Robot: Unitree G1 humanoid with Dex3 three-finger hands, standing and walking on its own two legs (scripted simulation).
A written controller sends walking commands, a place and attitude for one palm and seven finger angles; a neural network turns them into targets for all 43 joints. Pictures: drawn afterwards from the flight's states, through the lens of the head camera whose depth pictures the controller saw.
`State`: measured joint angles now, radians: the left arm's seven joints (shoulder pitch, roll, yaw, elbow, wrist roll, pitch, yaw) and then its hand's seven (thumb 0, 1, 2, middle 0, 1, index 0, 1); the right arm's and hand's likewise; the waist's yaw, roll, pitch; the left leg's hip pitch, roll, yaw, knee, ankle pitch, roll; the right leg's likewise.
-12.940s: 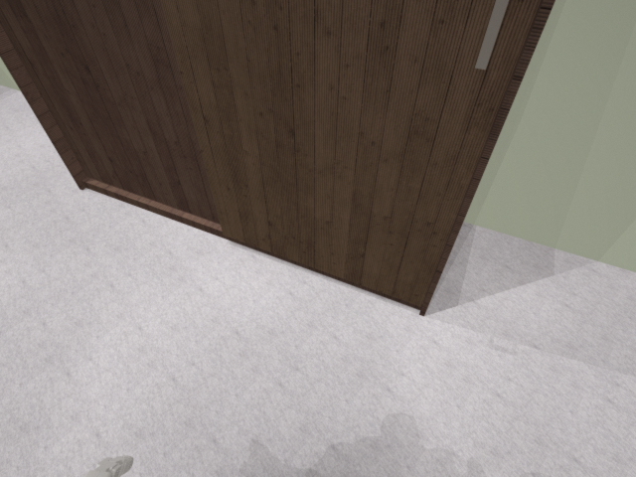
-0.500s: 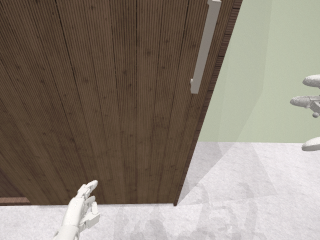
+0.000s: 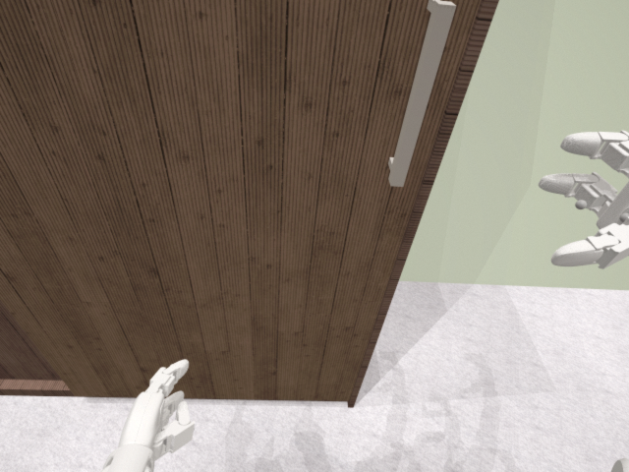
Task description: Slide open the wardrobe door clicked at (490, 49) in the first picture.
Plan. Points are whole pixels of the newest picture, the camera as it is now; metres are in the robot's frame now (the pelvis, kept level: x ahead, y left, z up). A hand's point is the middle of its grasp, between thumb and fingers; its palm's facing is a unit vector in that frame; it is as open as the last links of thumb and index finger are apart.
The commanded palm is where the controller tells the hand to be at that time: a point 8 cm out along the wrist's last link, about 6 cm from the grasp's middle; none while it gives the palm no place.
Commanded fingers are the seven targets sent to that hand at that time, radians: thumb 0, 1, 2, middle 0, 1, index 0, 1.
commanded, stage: move the hooked fingers beside the handle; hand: right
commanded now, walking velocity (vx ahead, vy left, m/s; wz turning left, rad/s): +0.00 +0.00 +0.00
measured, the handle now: (413, 101) +0.51 -0.10 +0.27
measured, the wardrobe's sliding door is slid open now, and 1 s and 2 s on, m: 0.00 0.00 0.00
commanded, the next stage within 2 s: feel for the door with the fingertips in 1.92 s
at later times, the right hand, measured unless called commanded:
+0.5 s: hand (516, 169) +0.39 -0.21 +0.25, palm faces +0.01 +1.00 -0.04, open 14.0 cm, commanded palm +0.36 -0.26 +0.26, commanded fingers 0.00 0.50 -0.30 0.30 1.20 0.30 1.20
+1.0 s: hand (465, 144) +0.45 -0.17 +0.25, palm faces +0.00 +1.00 -0.01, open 14.0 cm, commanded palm +0.43 -0.23 +0.25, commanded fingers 0.00 0.50 -0.30 0.30 1.20 0.30 1.20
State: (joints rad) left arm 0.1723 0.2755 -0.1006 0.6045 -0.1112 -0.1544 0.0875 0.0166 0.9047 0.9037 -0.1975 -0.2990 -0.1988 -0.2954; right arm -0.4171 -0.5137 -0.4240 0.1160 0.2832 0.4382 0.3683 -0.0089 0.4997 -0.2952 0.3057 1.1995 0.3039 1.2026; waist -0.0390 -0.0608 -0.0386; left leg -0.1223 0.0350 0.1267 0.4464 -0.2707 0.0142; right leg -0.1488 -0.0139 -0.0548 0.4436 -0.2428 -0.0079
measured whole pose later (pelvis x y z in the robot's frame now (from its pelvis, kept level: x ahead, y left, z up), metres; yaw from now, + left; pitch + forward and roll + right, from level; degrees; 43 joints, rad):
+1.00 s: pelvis +0.01 +0.00 +0.00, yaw +2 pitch +0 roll +0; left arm 0.27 0.27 -0.06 0.67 -0.10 -0.10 0.09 0.01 0.91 0.90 -0.20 -0.30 -0.20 -0.30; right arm -0.87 -0.42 -0.28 0.70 0.17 0.27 0.18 -0.01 0.50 -0.30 0.30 1.20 0.30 1.20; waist 0.04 -0.04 -0.03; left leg -0.18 0.02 0.10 0.42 -0.25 0.01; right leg -0.19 -0.02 -0.08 0.42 -0.23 -0.01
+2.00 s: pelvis +0.00 -0.01 +0.00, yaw +2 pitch +1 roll +0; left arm 0.29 0.27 -0.05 0.66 -0.09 -0.08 0.09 0.01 0.91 0.90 -0.20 -0.30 -0.20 -0.30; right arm -0.89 -0.42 -0.28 0.76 0.17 0.22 0.19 -0.01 0.50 -0.30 0.30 1.20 0.30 1.20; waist 0.03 -0.03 -0.04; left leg -0.18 0.02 0.09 0.40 -0.23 0.01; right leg -0.20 -0.02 -0.08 0.42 -0.23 -0.02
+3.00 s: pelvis +0.00 -0.01 +0.00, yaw +2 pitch +2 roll +0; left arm 0.32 0.27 -0.04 0.70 -0.08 -0.09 0.08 0.01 0.91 0.90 -0.20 -0.30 -0.20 -0.30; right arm -1.02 -0.39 -0.26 0.91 0.15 0.18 0.13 -0.01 0.50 -0.30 0.34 1.24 0.33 1.22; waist 0.05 -0.03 -0.04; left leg -0.21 0.02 0.09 0.40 -0.22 0.01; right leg -0.23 -0.03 -0.08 0.42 -0.22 -0.02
